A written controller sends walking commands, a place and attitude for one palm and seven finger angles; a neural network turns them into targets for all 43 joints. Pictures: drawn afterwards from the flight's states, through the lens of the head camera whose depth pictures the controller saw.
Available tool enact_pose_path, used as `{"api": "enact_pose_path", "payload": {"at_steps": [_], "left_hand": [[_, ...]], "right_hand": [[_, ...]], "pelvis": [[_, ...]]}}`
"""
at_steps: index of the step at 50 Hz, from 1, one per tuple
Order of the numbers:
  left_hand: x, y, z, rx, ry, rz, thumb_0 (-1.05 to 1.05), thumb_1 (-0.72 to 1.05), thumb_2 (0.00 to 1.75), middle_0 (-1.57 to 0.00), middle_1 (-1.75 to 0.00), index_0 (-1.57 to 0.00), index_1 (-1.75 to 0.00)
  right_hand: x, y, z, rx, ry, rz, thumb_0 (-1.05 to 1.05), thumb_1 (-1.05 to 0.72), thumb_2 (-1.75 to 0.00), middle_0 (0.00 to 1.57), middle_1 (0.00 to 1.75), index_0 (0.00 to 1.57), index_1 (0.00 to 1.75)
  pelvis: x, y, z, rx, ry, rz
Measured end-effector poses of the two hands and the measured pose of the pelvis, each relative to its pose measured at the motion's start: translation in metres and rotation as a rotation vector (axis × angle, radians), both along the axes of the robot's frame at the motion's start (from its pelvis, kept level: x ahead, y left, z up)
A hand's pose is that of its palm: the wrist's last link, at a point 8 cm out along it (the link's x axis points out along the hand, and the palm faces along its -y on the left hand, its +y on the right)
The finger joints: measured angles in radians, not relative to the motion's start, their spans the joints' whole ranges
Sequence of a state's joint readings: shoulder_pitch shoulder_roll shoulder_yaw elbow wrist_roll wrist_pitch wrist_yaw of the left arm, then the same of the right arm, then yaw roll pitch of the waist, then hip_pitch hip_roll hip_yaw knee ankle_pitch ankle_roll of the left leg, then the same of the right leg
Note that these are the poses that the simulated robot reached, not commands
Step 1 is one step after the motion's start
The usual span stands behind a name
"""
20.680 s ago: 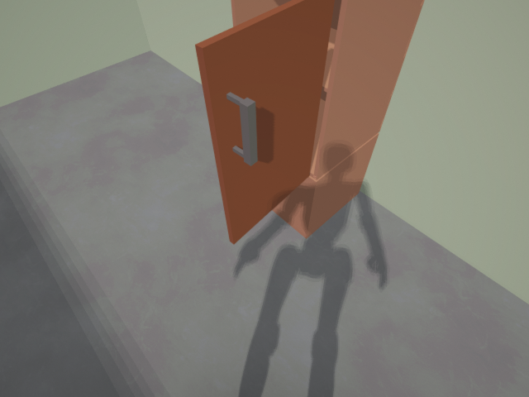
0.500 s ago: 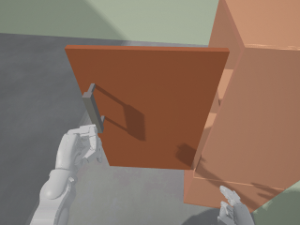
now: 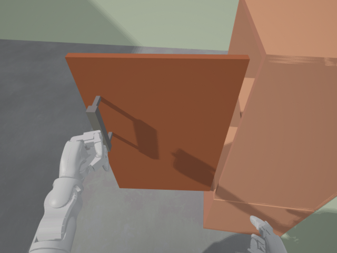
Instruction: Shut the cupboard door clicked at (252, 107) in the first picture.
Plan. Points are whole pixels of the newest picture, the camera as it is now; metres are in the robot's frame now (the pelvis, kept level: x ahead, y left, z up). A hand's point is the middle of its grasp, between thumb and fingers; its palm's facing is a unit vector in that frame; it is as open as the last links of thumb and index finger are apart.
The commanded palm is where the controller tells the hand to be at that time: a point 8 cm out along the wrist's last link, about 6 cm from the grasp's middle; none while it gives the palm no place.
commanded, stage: bring the fist close to the handle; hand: left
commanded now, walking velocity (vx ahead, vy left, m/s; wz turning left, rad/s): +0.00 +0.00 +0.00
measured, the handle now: (102, 124) +0.40 +0.19 +0.10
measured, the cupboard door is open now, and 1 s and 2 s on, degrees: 95 85 67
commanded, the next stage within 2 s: push the door shut along its arc in 0.08 s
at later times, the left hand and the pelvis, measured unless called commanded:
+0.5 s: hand (113, 144) +0.34 +0.15 +0.10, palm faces -0.07 -1.00 -0.05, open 3.1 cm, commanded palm +0.32 +0.20 +0.10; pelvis +0.00 +0.00 +0.00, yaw +0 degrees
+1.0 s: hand (125, 128) +0.39 +0.13 +0.10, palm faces -0.21 -0.98 -0.05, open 3.1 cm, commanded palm +0.39 +0.18 +0.10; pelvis +0.00 +0.01 +0.00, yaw +1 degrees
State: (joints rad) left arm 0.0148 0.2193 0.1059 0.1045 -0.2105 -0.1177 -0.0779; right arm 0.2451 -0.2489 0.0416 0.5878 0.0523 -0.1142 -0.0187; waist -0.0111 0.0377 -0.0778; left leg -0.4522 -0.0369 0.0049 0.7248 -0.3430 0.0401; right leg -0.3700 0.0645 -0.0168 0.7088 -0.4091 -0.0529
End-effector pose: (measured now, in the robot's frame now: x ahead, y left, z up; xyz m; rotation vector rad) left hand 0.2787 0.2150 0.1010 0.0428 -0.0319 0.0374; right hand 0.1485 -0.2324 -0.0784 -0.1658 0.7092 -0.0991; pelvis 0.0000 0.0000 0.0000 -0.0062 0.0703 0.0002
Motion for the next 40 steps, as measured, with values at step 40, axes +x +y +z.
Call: {"api": "enact_pose_path", "payload": {"at_steps": [40], "left_hand": [[0.073, -0.009, 0.003, 0.016, 0.019, -0.174, 0.02, 0.9, 0.9, -1.32, -1.5, -1.3, -1.5]], "right_hand": [[-0.024, -0.008, -0.011, -0.032, 0.122, -0.046, 0.01, -0.91, -0.89, 0.2, 0.3, 0.2, 0.3]], "pelvis": [[0.003, 0.008, 0.001, -0.005, 0.028, 0.013]]}}
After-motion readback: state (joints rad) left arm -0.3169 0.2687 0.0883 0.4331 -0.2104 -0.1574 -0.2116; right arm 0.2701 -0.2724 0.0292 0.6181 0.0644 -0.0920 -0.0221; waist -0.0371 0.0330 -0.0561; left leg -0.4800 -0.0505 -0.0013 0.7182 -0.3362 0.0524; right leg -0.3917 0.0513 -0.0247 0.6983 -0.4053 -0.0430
